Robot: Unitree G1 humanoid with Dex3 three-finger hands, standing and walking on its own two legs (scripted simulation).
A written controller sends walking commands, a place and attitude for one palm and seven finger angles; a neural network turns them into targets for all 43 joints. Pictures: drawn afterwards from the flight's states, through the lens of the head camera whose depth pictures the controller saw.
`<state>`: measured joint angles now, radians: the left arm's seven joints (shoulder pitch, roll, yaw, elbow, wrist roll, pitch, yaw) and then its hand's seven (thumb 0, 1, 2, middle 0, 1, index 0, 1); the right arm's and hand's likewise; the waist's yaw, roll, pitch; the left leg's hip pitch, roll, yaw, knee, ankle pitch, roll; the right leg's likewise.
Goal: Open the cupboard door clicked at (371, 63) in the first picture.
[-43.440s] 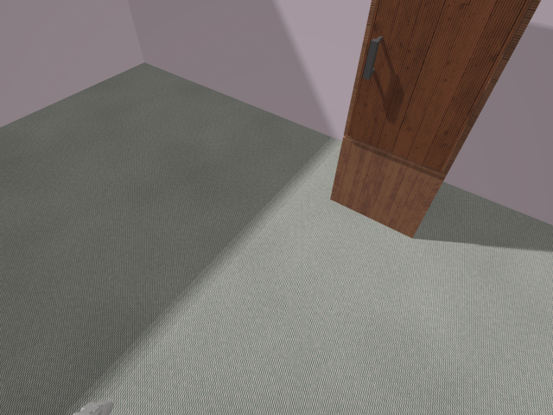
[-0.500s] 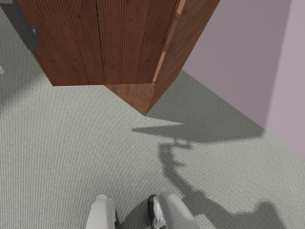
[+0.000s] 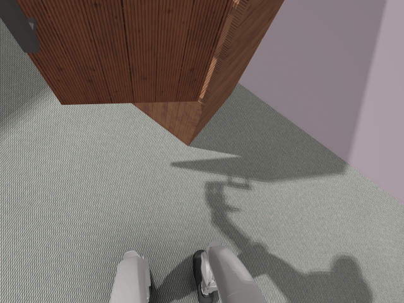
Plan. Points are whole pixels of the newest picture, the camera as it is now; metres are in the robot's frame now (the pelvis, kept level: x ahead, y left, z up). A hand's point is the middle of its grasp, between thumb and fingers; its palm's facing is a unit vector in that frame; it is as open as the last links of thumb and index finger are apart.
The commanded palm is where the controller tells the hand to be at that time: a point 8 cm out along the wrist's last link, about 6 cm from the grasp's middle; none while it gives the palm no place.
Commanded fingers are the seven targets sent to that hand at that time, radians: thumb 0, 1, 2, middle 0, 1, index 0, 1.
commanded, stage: slide the fingers in behind the handle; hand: left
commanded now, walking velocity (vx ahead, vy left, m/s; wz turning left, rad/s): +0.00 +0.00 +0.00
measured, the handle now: (14, 6) +0.59 +0.25 +0.09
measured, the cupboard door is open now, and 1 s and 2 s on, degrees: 44 44 45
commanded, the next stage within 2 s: close the thumb around the handle in 1.50 s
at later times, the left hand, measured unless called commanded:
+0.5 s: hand out of the picture +0.53 +0.28 +0.09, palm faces +0.01 -1.00 +0.00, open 14.0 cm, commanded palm +0.52 +0.31 +0.08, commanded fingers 0.00 -0.50 0.30 -0.30 -1.20 -0.30 -1.20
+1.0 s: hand (3, 43) +0.53 +0.26 +0.08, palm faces +0.02 -1.00 +0.01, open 14.0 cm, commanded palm +0.51 +0.28 +0.08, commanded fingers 0.00 -0.50 0.30 -0.30 -1.20 -0.30 -1.20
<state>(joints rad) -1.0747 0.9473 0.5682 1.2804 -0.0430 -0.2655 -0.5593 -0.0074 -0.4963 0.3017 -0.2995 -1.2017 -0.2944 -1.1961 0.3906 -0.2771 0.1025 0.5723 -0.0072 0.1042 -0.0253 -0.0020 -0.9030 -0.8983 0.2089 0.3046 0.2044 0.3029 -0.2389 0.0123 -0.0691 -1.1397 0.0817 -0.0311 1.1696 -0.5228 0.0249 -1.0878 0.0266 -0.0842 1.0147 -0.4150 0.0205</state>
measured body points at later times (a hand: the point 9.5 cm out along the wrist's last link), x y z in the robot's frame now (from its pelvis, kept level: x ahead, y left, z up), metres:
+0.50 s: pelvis +0.00 +0.00 +0.01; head +0.17 +0.05 +0.42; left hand +0.52 +0.33 +0.09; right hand -0.01 -0.26 -0.08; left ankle +0.00 +0.10 -0.65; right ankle +0.03 -0.14 -0.65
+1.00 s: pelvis +0.00 +0.00 +0.01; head +0.17 +0.04 +0.43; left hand +0.52 +0.31 +0.08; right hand +0.00 -0.27 -0.09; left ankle +0.00 +0.10 -0.65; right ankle +0.03 -0.14 -0.65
